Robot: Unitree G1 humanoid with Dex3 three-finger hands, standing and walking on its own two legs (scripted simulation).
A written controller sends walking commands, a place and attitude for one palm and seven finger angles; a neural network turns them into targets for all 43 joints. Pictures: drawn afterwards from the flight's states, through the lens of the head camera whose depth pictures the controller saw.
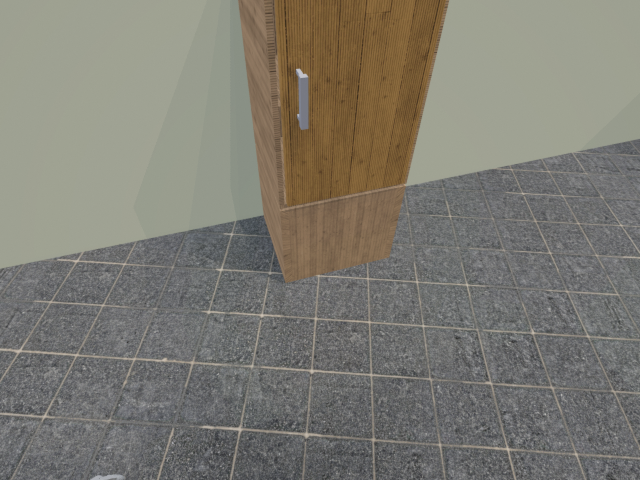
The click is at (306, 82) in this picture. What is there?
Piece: cupboard door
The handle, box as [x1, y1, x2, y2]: [296, 69, 308, 129]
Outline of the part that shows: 296,69 299,86 299,113 297,114 297,117 299,120 299,125 301,129 308,128 307,76 306,74 303,74 299,69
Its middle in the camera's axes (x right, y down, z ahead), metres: -0.05 -0.34 +0.95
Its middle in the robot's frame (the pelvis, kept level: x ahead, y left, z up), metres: +0.94 +0.10 +0.02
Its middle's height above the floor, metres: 0.79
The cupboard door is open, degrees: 0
